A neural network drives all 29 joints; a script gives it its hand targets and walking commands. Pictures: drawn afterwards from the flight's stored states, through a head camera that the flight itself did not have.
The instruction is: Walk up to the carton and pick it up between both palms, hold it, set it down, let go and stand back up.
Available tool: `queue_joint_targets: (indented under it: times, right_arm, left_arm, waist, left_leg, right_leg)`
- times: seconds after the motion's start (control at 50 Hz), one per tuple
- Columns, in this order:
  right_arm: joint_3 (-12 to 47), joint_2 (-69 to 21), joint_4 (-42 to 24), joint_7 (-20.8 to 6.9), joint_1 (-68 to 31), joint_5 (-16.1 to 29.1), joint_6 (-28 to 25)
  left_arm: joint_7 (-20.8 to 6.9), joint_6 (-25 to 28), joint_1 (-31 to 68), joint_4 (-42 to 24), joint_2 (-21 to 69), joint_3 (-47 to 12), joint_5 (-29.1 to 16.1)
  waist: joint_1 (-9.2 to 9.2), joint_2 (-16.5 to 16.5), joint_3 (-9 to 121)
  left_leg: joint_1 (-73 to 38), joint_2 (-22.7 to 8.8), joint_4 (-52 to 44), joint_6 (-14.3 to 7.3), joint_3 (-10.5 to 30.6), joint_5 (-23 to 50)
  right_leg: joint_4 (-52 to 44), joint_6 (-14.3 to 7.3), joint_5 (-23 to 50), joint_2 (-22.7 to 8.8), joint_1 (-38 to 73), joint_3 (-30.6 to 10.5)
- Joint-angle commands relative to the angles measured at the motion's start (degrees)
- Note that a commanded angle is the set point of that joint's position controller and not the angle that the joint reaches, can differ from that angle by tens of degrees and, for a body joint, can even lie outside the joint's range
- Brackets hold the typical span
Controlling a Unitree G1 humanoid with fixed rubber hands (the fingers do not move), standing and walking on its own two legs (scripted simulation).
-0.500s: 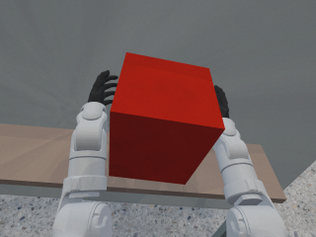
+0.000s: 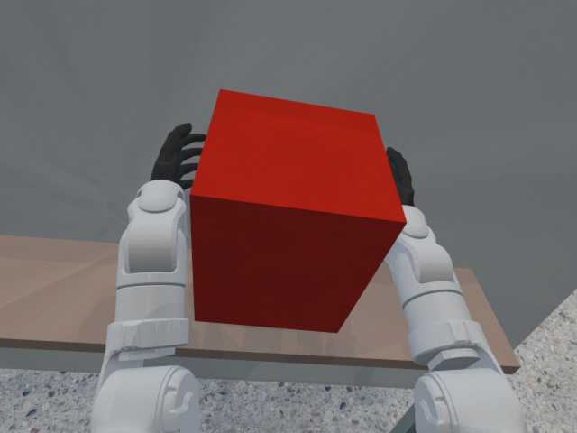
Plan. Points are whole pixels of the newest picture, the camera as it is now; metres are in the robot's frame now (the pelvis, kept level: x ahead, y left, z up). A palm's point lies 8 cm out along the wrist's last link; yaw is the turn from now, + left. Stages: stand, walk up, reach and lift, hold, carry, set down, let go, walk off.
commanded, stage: reach and lift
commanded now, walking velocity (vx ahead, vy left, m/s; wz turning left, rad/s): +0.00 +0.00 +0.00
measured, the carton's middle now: (282, 219) +0.37 -0.01 +0.15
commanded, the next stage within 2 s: hold in 0.60 s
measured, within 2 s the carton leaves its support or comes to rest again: neither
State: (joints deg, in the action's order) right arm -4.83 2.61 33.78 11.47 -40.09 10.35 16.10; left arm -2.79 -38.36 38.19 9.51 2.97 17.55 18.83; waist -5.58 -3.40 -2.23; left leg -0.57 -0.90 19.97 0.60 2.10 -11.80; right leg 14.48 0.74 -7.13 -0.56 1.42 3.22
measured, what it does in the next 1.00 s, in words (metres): stands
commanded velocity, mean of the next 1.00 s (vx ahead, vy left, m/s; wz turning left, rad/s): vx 0.00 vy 0.00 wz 0.00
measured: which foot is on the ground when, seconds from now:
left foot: down 0.00-1.00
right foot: down 0.00-1.00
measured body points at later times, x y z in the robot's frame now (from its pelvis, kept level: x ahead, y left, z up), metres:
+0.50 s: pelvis +0.00 -0.01 +0.00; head -0.05 +0.02 +0.45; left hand +0.39 +0.14 +0.22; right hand +0.38 -0.17 +0.20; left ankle +0.00 +0.12 -0.75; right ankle +0.02 -0.13 -0.75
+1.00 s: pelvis -0.01 -0.01 +0.00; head -0.08 +0.01 +0.44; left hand +0.37 +0.15 +0.24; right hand +0.38 -0.15 +0.23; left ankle +0.00 +0.12 -0.75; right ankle +0.02 -0.13 -0.75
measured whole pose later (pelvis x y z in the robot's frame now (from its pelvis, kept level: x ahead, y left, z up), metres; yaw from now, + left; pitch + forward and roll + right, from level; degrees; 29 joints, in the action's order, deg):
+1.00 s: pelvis -0.01 -0.01 +0.00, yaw +0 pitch -10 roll -1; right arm -4.6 3.2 35.8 12.5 -47.2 12.3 23.2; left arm -4.1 -45.9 42.7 8.7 1.6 20.6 19.6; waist -4.2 -2.6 0.0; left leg -1.5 -1.4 19.4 1.2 2.5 -11.2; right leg 15.4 0.0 -7.4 -0.1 1.8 3.6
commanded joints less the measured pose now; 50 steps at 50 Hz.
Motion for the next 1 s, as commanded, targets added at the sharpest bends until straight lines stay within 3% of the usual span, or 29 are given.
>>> queue_joint_targets:
  times: [0.0, 0.26, 0.56, 0.7, 0.74, 0.84, 0.98]
  right_arm:
    - [21.5, -30.6, -17.5, -6.0, -44.8, 3.8, -3.6]
    - [22.0, -32.4, -17.4, -5.0, -46.3, 4.1, -2.1]
    - [20.6, -32.7, -15.0, -4.9, -49.3, 4.4, -0.8]
    - [26.4, -32.8, -19.5, -3.9, -50.7, 9.8, 0.5]
    - [26.1, -32.2, -18.7, -3.7, -49.7, 10.1, 1.7]
    - [20.2, -31.6, -14.8, -4.5, -50.0, 7.0, 3.9]
    - [19.9, -33.4, -14.6, -4.2, -52.4, 6.9, 4.7]
  left_arm:
    - [-5.9, 0.7, 31.3, -1.5, 31.1, -27.2, -6.9]
    - [-7.0, -0.1, 33.2, -0.5, 29.5, -25.6, -6.9]
    - [-7.1, -0.5, 37.1, 1.8, 29.5, -24.3, -7.1]
    - [-5.7, -2.8, 36.0, -5.2, 30.1, -26.6, -7.9]
    - [-5.9, -4.1, 35.6, -5.6, 29.6, -26.2, -7.3]
    - [-7.9, -6.2, 37.6, -1.8, 29.1, -24.3, -5.9]
    - [-8.2, -5.1, 40.4, -0.5, 29.2, -24.0, -7.4]
  waist:
    - [-0.25, 4.7, 19.9]
    - [-0.29, 3.0, 19.8]
    - [-0.43, 3.6, 20.2]
    - [1.79, 5.1, 24.8]
    - [1.67, 4.8, 21.9]
    - [0.17, 4.6, 14.4]
    - [-0.2, 4.8, 19.0]
  left_leg:
    - [-2.2, 2.9, -1.6, 2.2, -3.2, 18.6]
    - [0.2, 3.9, -2.4, 0.8, -3.8, 14.4]
    - [0.9, 3.8, -2.8, 0.8, -3.7, 12.9]
    - [-3.5, 3.4, 0.5, 1.7, -3.2, 24.9]
    - [-2.7, 3.2, -0.3, 1.6, -3.7, 23.3]
    - [4.2, 2.9, -5.0, 0.8, -4.8, 10.0]
    - [3.7, 3.7, -3.7, 1.0, -4.3, 10.4]
  right_leg:
    - [0.2, 1.0, 8.3, 4.7, 6.8, 2.8]
    - [0.5, 2.0, 11.1, 4.0, 9.1, 1.9]
    - [0.3, 1.8, 8.3, 4.2, 8.0, 2.0]
    - [1.2, 1.1, 11.7, 5.4, 9.5, 1.7]
    - [0.8, 1.1, 8.8, 5.3, 8.7, 1.8]
    - [-0.2, 0.8, 0.3, 4.5, 8.3, 1.4]
    - [0.3, 1.2, 3.8, 4.4, 8.9, 1.4]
